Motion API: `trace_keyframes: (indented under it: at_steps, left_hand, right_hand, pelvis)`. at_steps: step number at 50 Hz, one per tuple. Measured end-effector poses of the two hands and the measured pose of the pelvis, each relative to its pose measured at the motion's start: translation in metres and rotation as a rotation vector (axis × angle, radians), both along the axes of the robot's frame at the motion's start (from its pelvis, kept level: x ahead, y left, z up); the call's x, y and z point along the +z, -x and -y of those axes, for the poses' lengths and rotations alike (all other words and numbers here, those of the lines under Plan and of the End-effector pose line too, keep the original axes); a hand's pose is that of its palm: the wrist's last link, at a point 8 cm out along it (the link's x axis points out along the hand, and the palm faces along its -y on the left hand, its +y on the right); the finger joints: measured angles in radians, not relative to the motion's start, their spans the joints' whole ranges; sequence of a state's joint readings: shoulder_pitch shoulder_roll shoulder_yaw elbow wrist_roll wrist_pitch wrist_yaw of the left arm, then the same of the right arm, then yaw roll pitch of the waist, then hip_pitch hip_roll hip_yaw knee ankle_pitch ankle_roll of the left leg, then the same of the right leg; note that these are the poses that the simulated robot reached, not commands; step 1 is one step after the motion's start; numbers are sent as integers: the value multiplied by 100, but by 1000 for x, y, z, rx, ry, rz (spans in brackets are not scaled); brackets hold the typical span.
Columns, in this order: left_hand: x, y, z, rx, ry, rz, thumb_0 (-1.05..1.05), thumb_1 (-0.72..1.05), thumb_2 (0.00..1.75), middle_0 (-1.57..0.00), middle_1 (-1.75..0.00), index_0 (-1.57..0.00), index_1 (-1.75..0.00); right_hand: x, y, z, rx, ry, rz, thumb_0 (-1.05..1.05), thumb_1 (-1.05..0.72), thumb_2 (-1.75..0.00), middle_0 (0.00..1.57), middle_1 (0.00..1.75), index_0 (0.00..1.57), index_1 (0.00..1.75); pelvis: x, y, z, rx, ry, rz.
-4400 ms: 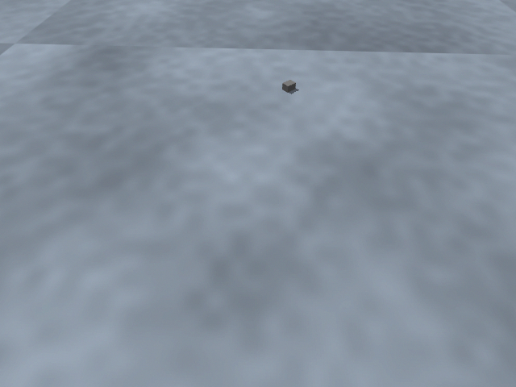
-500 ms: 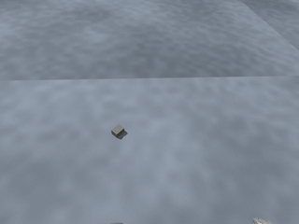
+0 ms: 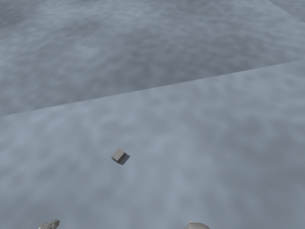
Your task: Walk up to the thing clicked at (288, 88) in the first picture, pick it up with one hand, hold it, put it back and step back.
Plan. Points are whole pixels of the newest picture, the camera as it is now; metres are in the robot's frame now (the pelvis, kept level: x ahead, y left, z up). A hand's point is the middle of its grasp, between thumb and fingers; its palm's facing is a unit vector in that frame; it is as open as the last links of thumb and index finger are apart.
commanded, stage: walk up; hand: left
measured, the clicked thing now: (118, 155) +0.69 +0.30 -0.73
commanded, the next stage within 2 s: none
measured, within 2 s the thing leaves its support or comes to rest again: neither
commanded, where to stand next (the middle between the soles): +0.31 +0.05 m, yaw +1 degrees
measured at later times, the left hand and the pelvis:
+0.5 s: hand (52, 228) +0.16 +0.32 -0.15, palm faces -0.01 -0.94 -0.35, open 7.4 cm; pelvis +0.14 +0.05 +0.00, yaw +0 degrees
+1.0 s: hand (72, 179) +0.30 +0.29 -0.13, palm faces -0.03 -0.92 -0.39, open 7.4 cm; pelvis +0.22 +0.03 +0.00, yaw -1 degrees
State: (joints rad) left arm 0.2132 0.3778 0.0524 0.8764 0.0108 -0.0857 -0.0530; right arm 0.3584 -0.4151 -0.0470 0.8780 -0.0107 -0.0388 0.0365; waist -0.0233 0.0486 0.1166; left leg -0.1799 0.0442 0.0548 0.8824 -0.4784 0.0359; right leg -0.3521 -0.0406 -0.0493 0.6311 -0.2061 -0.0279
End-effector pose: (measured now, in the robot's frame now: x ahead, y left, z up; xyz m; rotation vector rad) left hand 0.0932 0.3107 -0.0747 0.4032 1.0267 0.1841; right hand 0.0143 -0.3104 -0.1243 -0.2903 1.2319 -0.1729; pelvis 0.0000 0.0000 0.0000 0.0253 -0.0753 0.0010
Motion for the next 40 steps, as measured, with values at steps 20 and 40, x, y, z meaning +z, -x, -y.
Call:
trace_keyframes:
  at_steps: [20, 40]
  left_hand:
    - [-16, -39, -35, 99, 40, -107, 1, 90, 89, -21, -30, -20, -30]
    - [-26, -165, -57, 70, 39, -158, 1, 91, 90, -20, -30, -20, -30]
  right_hand:
    - [38, -150, -7, 73, 79, 26, 1, -90, -90, 20, 30, 20, 30]
    - [39, -243, -53, 34, 75, 80, 0, -90, -90, 20, 30, 21, 30]
  pelvis:
    - [9, -112, -23, 16, 68, -26]
    - [10, -208, -51, -9, 18, -6]
